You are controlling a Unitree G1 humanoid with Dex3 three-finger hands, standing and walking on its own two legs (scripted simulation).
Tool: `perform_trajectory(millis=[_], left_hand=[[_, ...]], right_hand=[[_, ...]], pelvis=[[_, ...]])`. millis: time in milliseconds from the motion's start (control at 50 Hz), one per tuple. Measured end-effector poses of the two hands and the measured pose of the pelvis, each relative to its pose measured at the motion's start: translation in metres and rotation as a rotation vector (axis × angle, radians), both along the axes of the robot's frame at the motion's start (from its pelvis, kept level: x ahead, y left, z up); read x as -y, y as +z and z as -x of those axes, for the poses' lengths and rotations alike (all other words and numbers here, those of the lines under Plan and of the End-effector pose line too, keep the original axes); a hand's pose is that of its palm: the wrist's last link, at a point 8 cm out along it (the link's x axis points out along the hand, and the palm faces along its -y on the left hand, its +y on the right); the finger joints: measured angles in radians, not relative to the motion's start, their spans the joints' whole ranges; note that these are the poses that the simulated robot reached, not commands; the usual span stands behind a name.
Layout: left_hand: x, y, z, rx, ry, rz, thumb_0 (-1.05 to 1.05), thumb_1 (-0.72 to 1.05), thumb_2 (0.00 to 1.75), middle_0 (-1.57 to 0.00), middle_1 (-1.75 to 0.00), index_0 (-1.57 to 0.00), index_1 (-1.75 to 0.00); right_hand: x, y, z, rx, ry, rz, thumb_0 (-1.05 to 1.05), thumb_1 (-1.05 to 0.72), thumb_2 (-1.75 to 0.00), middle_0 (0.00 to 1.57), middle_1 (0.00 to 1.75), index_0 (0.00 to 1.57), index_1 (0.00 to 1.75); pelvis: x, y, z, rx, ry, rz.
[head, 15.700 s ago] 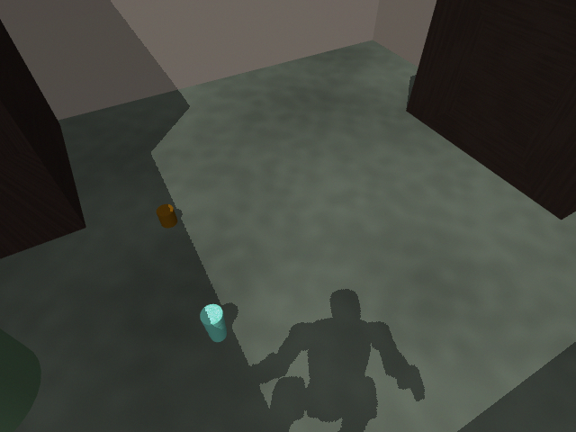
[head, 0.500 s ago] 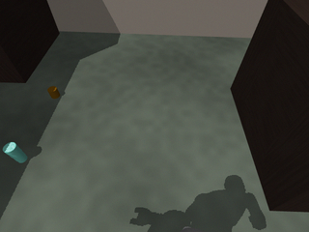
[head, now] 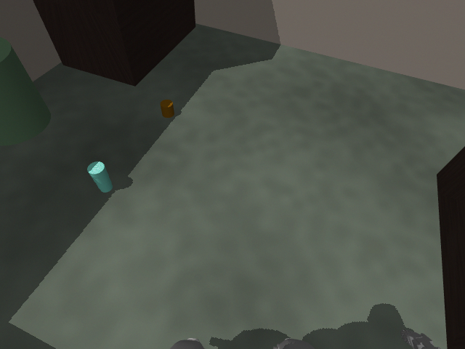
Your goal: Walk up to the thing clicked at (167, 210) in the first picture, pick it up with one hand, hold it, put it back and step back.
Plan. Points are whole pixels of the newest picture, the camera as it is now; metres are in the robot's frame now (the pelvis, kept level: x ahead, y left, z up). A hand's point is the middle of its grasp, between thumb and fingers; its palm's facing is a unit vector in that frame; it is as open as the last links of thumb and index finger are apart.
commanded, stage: walk up
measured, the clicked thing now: (167, 108) +1.48 +0.43 -0.71
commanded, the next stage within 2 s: stand in 0.98 s
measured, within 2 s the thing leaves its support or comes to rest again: neither
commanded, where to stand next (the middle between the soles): +0.07 -0.03 m, yaw +8 degrees
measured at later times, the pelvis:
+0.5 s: pelvis -0.01 -0.01 +0.00, yaw +8 degrees
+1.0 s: pelvis +0.00 -0.02 +0.03, yaw +11 degrees
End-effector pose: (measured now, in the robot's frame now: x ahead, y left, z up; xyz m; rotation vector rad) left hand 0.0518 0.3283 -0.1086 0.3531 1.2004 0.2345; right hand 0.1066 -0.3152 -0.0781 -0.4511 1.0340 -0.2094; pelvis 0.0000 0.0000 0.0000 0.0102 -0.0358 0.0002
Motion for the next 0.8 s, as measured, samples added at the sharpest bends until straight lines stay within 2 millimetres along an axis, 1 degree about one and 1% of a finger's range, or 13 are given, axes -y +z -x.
perform_trajectory(millis=[100, 160, 220, 280, 320, 380, 440, 500, 580, 660, 800], left_hand=[[0.014, -0.004, 0.003, 0.025, 0.020, 0.011, 0.00, 0.90, 0.90, -0.20, -0.30, -0.20, -0.30], [0.023, -0.005, 0.012, 0.034, 0.034, 0.001, 0.00, 0.90, 0.90, -0.20, -0.30, -0.20, -0.30], [0.029, -0.002, 0.022, 0.036, 0.048, 0.006, 0.00, 0.90, 0.90, -0.20, -0.30, -0.20, -0.30], [0.027, 0.003, 0.031, 0.034, 0.063, 0.006, 0.00, 0.90, 0.90, -0.20, -0.30, -0.20, -0.30], [0.020, 0.002, 0.035, 0.030, 0.070, 0.006, 0.00, 0.90, 0.90, -0.20, -0.30, -0.20, -0.30], [0.010, -0.003, 0.041, 0.013, 0.099, 0.001, 0.00, 0.90, 0.90, -0.20, -0.30, -0.20, -0.30], [0.007, -0.003, 0.044, -0.006, 0.123, -0.005, 0.00, 0.90, 0.90, -0.20, -0.30, -0.20, -0.30], [0.008, -0.001, 0.047, -0.006, 0.134, -0.011, 0.00, 0.90, 0.90, -0.20, -0.30, -0.20, -0.30], [0.017, 0.003, 0.053, -0.016, 0.136, -0.004, 0.00, 0.90, 0.90, -0.20, -0.30, -0.20, -0.30], [0.027, 0.006, 0.050, -0.020, 0.141, 0.026, 0.00, 0.90, 0.90, -0.20, -0.30, -0.20, -0.30], [0.039, 0.011, 0.032, 0.022, 0.157, 0.065, 0.00, 0.90, 0.90, -0.20, -0.30, -0.20, -0.30]], right_hand=[[0.002, -0.008, -0.012, 0.002, 0.034, -0.015, 0.01, -0.90, -0.89, 0.21, 0.30, 0.21, 0.30], [0.006, -0.018, -0.018, 0.000, 0.043, -0.032, 0.01, -0.90, -0.89, 0.21, 0.30, 0.21, 0.30], [0.005, -0.020, -0.021, -0.020, 0.051, -0.042, 0.01, -0.91, -0.89, 0.21, 0.30, 0.21, 0.30], [0.003, -0.018, -0.021, -0.041, 0.073, -0.045, 0.01, -0.91, -0.89, 0.21, 0.30, 0.21, 0.30], [0.001, -0.019, -0.018, -0.048, 0.082, -0.039, 0.01, -0.91, -0.89, 0.21, 0.30, 0.20, 0.30], [-0.002, -0.021, -0.010, -0.065, 0.085, -0.025, 0.01, -0.91, -0.89, 0.21, 0.30, 0.20, 0.30], [-0.005, -0.020, -0.001, -0.091, 0.080, -0.029, 0.01, -0.91, -0.89, 0.21, 0.30, 0.20, 0.30], [-0.004, -0.022, 0.003, -0.107, 0.075, -0.038, 0.01, -0.91, -0.89, 0.21, 0.30, 0.21, 0.30], [-0.006, -0.024, 0.000, -0.125, 0.068, -0.061, 0.01, -0.91, -0.89, 0.21, 0.30, 0.21, 0.30], [-0.010, -0.021, -0.005, -0.136, 0.081, -0.080, 0.01, -0.91, -0.89, 0.21, 0.30, 0.20, 0.30], [-0.016, -0.012, -0.021, -0.141, 0.111, -0.087, 0.01, -0.91, -0.89, 0.21, 0.30, 0.20, 0.30]], pelvis=[[0.009, -0.005, 0.002, -0.007, 0.039, 0.015], [0.017, -0.009, 0.006, 0.001, 0.062, 0.037], [0.019, -0.006, 0.008, 0.006, 0.083, 0.014], [0.015, -0.002, 0.010, 0.003, 0.110, 0.002], [0.009, -0.003, 0.010, -0.003, 0.122, -0.001], [0.005, -0.006, 0.011, 0.003, 0.129, -0.018], [0.006, -0.003, 0.011, 0.000, 0.141, -0.009], [0.011, -0.001, 0.010, -0.001, 0.145, 0.003], [0.016, 0.004, 0.010, 0.009, 0.158, 0.020], [0.016, 0.011, 0.008, 0.007, 0.167, 0.013], [0.019, 0.021, 0.001, 0.006, 0.184, 0.019]])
